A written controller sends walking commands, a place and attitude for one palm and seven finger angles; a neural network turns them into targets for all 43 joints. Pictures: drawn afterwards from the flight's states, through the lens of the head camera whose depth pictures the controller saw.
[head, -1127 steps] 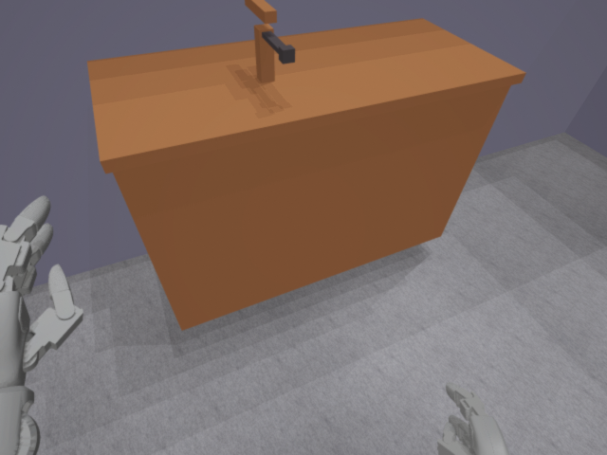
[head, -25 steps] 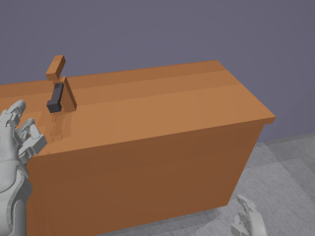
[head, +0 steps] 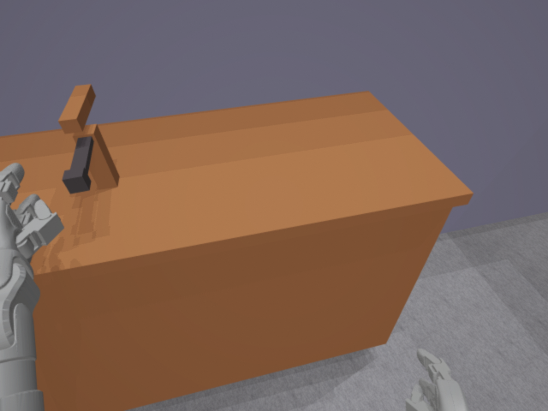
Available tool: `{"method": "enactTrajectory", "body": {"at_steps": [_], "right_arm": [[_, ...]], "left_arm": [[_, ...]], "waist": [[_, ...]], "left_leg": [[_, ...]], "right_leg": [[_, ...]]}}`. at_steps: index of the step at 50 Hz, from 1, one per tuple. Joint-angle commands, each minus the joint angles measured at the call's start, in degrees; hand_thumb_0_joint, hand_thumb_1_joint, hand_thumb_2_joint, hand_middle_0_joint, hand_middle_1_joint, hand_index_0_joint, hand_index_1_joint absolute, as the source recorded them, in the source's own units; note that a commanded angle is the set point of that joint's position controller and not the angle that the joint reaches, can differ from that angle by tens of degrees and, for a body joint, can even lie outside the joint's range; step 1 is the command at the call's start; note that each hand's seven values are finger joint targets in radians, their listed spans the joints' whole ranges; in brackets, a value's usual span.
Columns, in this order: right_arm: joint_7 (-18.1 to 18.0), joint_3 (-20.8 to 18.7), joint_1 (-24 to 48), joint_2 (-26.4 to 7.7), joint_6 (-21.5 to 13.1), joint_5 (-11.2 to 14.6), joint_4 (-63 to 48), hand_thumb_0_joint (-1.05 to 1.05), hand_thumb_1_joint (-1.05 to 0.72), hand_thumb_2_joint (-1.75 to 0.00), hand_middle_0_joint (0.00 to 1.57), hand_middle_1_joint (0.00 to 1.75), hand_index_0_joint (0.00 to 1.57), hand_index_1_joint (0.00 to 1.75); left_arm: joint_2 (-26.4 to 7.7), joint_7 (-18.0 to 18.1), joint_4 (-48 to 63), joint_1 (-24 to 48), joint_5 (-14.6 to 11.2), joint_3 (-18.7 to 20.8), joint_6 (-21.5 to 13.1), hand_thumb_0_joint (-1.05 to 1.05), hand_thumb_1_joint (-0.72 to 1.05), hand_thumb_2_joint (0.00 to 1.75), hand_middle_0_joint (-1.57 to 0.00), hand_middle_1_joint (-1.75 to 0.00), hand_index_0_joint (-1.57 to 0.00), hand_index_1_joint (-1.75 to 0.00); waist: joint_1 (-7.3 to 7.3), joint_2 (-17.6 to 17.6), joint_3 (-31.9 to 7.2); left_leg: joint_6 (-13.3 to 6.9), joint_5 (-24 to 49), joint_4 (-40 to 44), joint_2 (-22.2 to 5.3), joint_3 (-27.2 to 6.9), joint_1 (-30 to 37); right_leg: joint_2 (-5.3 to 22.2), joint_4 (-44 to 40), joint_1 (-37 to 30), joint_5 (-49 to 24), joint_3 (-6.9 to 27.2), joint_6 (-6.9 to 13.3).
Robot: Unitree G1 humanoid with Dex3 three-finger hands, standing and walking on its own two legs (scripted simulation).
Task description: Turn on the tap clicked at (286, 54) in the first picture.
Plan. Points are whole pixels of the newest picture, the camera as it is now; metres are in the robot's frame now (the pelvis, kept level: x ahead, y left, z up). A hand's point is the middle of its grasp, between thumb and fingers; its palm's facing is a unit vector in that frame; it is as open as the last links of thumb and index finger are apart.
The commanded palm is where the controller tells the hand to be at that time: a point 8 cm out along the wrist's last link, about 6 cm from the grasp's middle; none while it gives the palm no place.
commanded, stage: reach beside the lever's end, fingers flat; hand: left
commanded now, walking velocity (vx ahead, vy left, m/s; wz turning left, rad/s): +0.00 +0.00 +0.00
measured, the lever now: (77, 180) +0.38 +0.36 +0.16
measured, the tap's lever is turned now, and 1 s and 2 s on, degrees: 4 4 6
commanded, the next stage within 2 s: push the lever round in 1.44 s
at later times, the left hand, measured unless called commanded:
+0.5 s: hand (50, 204) +0.33 +0.38 +0.15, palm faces +0.60 -0.80 -0.08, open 7.8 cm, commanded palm +0.29 +0.41 +0.16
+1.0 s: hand (41, 205) +0.33 +0.39 +0.15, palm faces +0.61 -0.79 -0.07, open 7.8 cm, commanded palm +0.29 +0.42 +0.15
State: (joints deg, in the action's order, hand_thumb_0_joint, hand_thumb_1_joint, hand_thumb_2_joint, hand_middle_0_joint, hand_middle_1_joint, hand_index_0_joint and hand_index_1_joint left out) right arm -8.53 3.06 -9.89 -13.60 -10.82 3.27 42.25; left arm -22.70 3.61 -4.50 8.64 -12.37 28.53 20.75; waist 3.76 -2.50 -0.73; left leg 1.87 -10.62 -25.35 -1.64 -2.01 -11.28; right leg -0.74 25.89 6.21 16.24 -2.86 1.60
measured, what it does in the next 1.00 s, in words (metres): stands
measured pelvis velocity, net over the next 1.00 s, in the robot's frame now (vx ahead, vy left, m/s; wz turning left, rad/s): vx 0.00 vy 0.02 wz -0.02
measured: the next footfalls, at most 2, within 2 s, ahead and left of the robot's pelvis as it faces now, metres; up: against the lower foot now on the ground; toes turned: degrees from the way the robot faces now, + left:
none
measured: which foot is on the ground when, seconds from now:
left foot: down 0.00-1.00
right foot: down 0.00-1.00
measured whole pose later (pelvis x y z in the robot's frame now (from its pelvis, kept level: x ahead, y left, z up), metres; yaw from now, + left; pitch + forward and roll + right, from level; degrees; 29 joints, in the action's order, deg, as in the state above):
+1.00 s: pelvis +0.00 +0.02 -0.01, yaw -1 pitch +1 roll -1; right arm -6.9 1.2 -17.6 -15.0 -8.4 3.1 40.1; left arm -29.8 -0.2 -28.7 19.1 -8.2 35.7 5.3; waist 0.4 -1.5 -2.3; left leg 0.8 -13.0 -31.8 -1.9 -1.3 -20.3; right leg -0.9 29.4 14.2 16.7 -2.0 0.5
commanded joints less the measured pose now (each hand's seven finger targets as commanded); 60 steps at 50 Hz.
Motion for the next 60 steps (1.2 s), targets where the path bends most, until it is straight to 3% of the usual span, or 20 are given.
{"method": "enactTrajectory", "body": {"at_steps": [1, 4, 8, 10, 17, 18, 22, 24, 27, 32, 37, 38, 41, 43, 44, 51, 54, 56, 59, 60], "right_arm": [[-0.6, -3.0, 6.7, -7.5, -3.4, 0.0, -8.8, 0.00, -0.90, -0.90, 0.20, 0.30, 0.20, 0.30], [-0.5, -3.4, 4.9, -8.0, -3.6, -0.1, -8.2, 0.00, -0.90, -0.90, 0.20, 0.30, 0.20, 0.30], [-0.3, -4.1, 2.6, -8.6, -3.4, 0.1, -8.3, 0.00, -0.90, -0.90, 0.20, 0.30, 0.20, 0.30], [-0.2, -4.2, 2.2, -8.4, -3.4, 0.3, -8.7, 0.00, -0.90, -0.90, 0.20, 0.30, 0.20, 0.30], [0.2, -4.7, -0.7, -9.5, -2.4, 0.4, -8.8, 0.00, -0.90, -0.90, 0.20, 0.30, 0.20, 0.30], [0.3, -4.7, -1.3, -9.7, -2.2, 0.4, -8.6, 0.00, -0.90, -0.90, 0.20, 0.30, 0.20, 0.30], [0.5, -4.6, -2.8, -9.7, -1.9, 0.1, -8.6, 0.00, -0.90, -0.90, 0.20, 0.30, 0.20, 0.30], [0.4, -4.9, -3.9, -9.9, -1.9, -0.1, -8.1, 0.00, -0.90, -0.90, 0.20, 0.30, 0.20, 0.30], [0.3, -5.2, -5.1, -10.1, -1.7, -0.3, -7.9, 0.00, -0.90, -0.90, 0.20, 0.30, 0.20, 0.30], [0.3, -5.3, -5.3, -10.0, -1.7, 0.4, -8.4, 0.00, -0.90, -0.90, 0.20, 0.30, 0.20, 0.30], [0.7, -5.3, -5.2, -10.3, -1.2, 0.4, -9.2, 0.00, -0.90, -0.90, 0.20, 0.30, 0.20, 0.30], [0.8, -5.4, -5.4, -10.6, -0.9, 0.2, -9.4, 0.00, -0.90, -0.90, 0.20, 0.30, 0.20, 0.30], [1.3, -5.3, -4.9, -10.0, -0.4, -0.1, -10.4, 0.00, -0.90, -0.90, 0.20, 0.30, 0.20, 0.30], [1.4, -5.2, -4.5, -9.9, -0.3, -0.2, -10.6, 0.00, -0.90, -0.90, 0.20, 0.30, 0.20, 0.30], [1.4, -5.2, -4.3, -9.7, -0.3, -0.4, -10.6, 0.00, -0.90, -0.90, 0.20, 0.30, 0.20, 0.30], [-0.2, -4.8, -4.2, -10.2, -0.7, 0.6, -8.6, 0.00, -0.90, -0.90, 0.20, 0.30, 0.20, 0.30], [-0.7, -4.9, -4.8, -10.4, -1.0, 0.7, -8.1, 0.00, -0.90, -0.90, 0.20, 0.30, 0.20, 0.30], [-0.7, -4.7, -4.9, -10.1, -1.2, 0.6, -7.9, 0.00, -0.90, -0.90, 0.20, 0.30, 0.20, 0.30], [-0.3, -4.8, -5.1, -10.1, -1.4, 0.2, -8.2, 0.00, -0.90, -0.90, 0.20, 0.30, 0.20, 0.30], [-0.1, -4.7, -5.1, -9.8, -1.4, 0.2, -8.2, 0.00, -0.90, -0.90, 0.20, 0.30, 0.20, 0.30]], "left_arm": [[-19.0, -0.4, 8.2, 22.1, 1.5, 4.8, -7.2, 0.00, 0.90, 0.90, -0.16, -0.19, -0.16, -0.19], [-20.1, -1.4, 5.8, 26.2, 1.8, 4.3, -10.2, 0.00, 0.90, 0.90, -0.16, -0.18, -0.16, -0.18], [-22.7, -3.3, 1.3, 24.7, 1.6, 6.4, -12.3, 0.00, 0.90, 0.90, -0.16, -0.17, -0.16, -0.17], [-20.9, -3.9, 0.5, 25.9, 1.4, 4.6, -12.8, 0.00, 0.90, 0.90, -0.16, -0.17, -0.16, -0.17], [-26.8, -3.6, -8.0, 26.3, 2.0, 9.4, -12.6, 0.00, 0.90, 0.90, -0.15, -0.15, -0.15, -0.15], [-28.7, -3.4, -8.0, 27.9, 2.4, 10.6, -13.2, 0.00, 0.90, 0.90, -0.15, -0.15, -0.15, -0.15], [-27.6, -3.7, -10.9, 33.2, 4.1, 7.3, -15.8, 0.00, 0.90, 0.90, -0.15, -0.15, -0.15, -0.15], [-28.9, -4.1, -11.2, 36.5, 4.8, 7.3, -18.1, 0.00, 0.90, 0.90, -0.15, -0.15, -0.15, -0.15], [-28.9, -5.3, -12.8, 36.3, 4.5, 7.2, -20.3, 0.00, 0.90, 0.90, -0.15, -0.15, -0.15, -0.15], [-24.7, -6.5, -14.2, 35.0, 3.2, 4.1, -19.9, 0.00, 0.90, 0.90, -0.15, -0.15, -0.15, -0.15], [-28.4, -4.6, -16.3, 29.7, 2.8, 9.4, -17.6, 0.00, 0.90, 0.90, -0.15, -0.15, -0.15, -0.15], [-31.2, -4.0, -16.2, 27.8, 2.9, 12.3, -17.7, 0.00, 0.90, 0.90, -0.15, -0.15, -0.15, -0.15], [-30.8, -3.1, -13.1, 28.5, 3.7, 12.0, -18.3, 0.00, 0.90, 0.90, -0.15, -0.15, -0.15, -0.15], [-31.3, -2.7, -9.1, 29.6, 4.6, 11.9, -19.6, 0.00, 0.90, 0.90, -0.15, -0.15, -0.15, -0.15], [-29.9, -2.7, -8.2, 30.0, 4.8, 10.5, -20.2, 0.00, 0.90, 0.90, -0.15, -0.15, -0.15, -0.15], [-25.9, -6.8, -14.4, 35.4, 3.0, 5.1, -18.3, 0.00, 0.90, 0.90, -0.15, -0.15, -0.15, -0.15], [-27.7, -7.4, -15.7, 38.8, 3.3, 5.3, -17.6, 0.00, 0.90, 0.90, -0.15, -0.15, -0.15, -0.15], [-26.0, -7.0, -15.9, 41.5, 3.9, 2.9, -18.1, 0.00, 0.90, 0.90, -0.15, -0.15, -0.15, -0.15], [-27.5, -5.5, -15.0, 40.5, 4.2, 4.7, -20.1, 0.00, 0.90, 0.90, -0.15, -0.15, -0.15, -0.15], [-26.1, -5.1, -15.3, 40.4, 4.1, 3.8, -20.8, 0.00, 0.90, 0.90, -0.15, -0.15, -0.15, -0.15]], "waist": [[-1.21, -2.6, -8.3], [-2.15, -3.6, -10.0], [-1.78, -2.6, -13.2], [-2.17, -2.8, -12.7], [-2.24, -0.2, -11.6], [-2.17, -2.0, -11.9], [-4.20, -4.1, -10.6], [-4.61, -6.2, -12.2], [-4.80, -6.0, -15.0], [-4.34, -5.2, -14.9], [-2.43, -1.6, -13.9], [-1.45, -0.7, -14.5], [-1.81, -2.1, -15.1], [-2.08, -5.9, -15.2], [-2.43, -6.9, -15.0], [-5.81, -3.8, -8.9], [-5.63, -4.4, -11.7], [-6.11, -5.6, -12.2], [-4.83, -6.3, -15.7], [-4.92, -5.0, -15.5]], "left_leg": [[-3.3, 5.9, 1.6, 2.9, 2.2, 4.6], [-3.5, 6.2, 0.7, 2.9, 2.1, 5.2], [-3.5, 8.2, -0.4, 2.8, 2.3, 4.7], [-3.4, 8.1, -0.2, 2.7, 2.0, 4.4], [-3.6, 6.6, -0.9, 2.7, 1.9, 0.2], [-3.5, 6.8, -1.1, 2.5, 1.9, 0.3], [-3.4, 4.6, -1.5, 2.4, 1.5, -0.2], [-3.4, 4.9, -1.7, 2.1, 1.1, 0.8], [-3.3, 6.5, -2.4, 2.1, 1.0, 1.8], [-3.0, 4.7, -1.5, 1.7, 0.1, 1.8], [-3.3, 4.7, -1.1, 1.8, 0.2, -1.0], [-3.4, 6.0, -1.5, 1.8, 0.4, -1.4], [-3.4, 8.2, -2.1, 1.9, 1.0, -1.3], [-3.3, 8.7, -2.5, 1.6, 1.1, -0.1], [-3.2, 9.2, -2.4, 1.7, 1.1, 0.3], [-3.3, -0.1, -1.4, 1.4, 0.4, -1.0], [-3.2, -0.4, -1.3, 1.6, 0.1, -0.3], [-3.0, -0.9, -1.1, 1.6, -0.5, 0.5], [-3.0, 1.7, -1.7, 1.6, -0.8, 1.7], [-3.0, 2.0, -1.6, 1.5, -0.9, 1.7]], "right_leg": [[-0.5, -4.9, 4.8, -9.8, 0.6, -1.0], [-0.5, -4.4, 5.4, -10.6, 1.0, -0.9], [-0.6, -3.0, 4.2, -13.9, 0.8, -0.9], [-0.7, -2.7, 4.9, -13.7, 0.5, -1.0], [-0.7, -2.3, 6.3, -12.5, 0.5, -1.4], [-0.7, -2.2, 6.0, -12.5, 0.6, -1.2], [-1.0, -2.1, 9.1, -9.6, 1.0, -1.2], [-1.2, -1.9, 9.3, -9.6, 1.1, -0.8], [-1.4, -1.1, 8.8, -11.1, 1.0, -0.6], [-1.5, -1.5, 9.2, -9.4, 0.6, -0.6], [-1.3, -1.4, 7.3, -9.7, 0.4, -0.8], [-1.3, -0.9, 5.9, -10.9, 0.3, -0.8], [-1.4, -0.2, 5.7, -12.9, 0.5, -1.0], [-1.6, 0.1, 6.3, -12.6, 0.8, -0.7], [-1.6, 0.1, 6.6, -12.9, 0.8, -0.7], [-1.5, -2.4, 12.5, -4.9, 0.9, -0.9], [-1.1, -2.8, 11.8, -4.7, 1.1, -0.8], [-1.1, -2.8, 12.4, -4.4, 1.0, -0.7], [-1.2, -2.0, 10.7, -6.1, 1.0, -0.4], [-1.3, -1.9, 10.4, -6.5, 0.8, -0.5]]}}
